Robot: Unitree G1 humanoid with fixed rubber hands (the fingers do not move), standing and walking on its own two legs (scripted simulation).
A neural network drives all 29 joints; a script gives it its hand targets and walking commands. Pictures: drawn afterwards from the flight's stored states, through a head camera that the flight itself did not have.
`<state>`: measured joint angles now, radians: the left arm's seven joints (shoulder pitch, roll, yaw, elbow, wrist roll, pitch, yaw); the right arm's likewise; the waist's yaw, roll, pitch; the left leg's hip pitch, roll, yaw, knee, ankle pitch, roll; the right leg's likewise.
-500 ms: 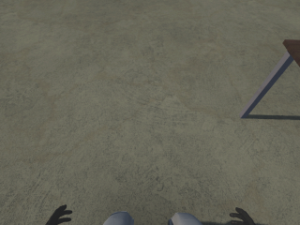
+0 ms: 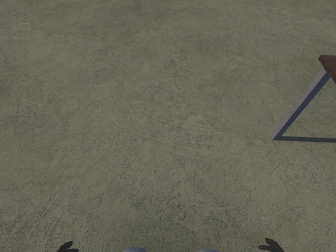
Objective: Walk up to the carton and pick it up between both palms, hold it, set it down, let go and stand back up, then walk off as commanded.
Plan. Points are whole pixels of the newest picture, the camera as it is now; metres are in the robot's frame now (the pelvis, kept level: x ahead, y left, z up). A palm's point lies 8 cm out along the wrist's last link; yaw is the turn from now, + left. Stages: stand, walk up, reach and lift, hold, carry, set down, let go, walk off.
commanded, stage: stand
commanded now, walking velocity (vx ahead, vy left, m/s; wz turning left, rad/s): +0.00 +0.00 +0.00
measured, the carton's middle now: out of the picture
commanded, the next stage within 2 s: walk up in 0.98 s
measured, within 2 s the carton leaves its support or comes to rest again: neither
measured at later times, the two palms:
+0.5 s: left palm out of the picture +0.08 +0.28 -0.11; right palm out of the picture +0.08 -0.27 -0.11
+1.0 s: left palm out of the picture +0.06 +0.29 -0.11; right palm out of the picture +0.08 -0.27 -0.11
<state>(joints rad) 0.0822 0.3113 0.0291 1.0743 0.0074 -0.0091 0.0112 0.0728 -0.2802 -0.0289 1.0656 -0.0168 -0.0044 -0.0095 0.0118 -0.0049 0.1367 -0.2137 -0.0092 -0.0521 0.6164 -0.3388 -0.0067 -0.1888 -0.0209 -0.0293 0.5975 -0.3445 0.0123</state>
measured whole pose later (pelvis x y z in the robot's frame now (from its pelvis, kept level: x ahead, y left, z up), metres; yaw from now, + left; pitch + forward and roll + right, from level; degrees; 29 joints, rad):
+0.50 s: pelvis -0.01 +0.00 +0.02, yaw +0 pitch -4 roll +0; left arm 0.06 0.31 0.03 1.12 0.01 -0.02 0.00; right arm 0.08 -0.28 -0.03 1.10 -0.02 -0.01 0.00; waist 0.01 0.00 0.11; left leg -0.11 -0.01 -0.06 0.39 -0.21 0.00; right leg -0.08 -0.03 -0.04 0.37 -0.22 0.02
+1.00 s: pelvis -0.01 +0.01 +0.02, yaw +1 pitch -4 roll +0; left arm 0.09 0.31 0.03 1.13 0.01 -0.01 0.00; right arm 0.09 -0.28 -0.02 1.11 -0.02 -0.01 0.00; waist 0.01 0.00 0.10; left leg -0.11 -0.02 -0.06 0.36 -0.19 0.00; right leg -0.08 -0.03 -0.03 0.34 -0.20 0.02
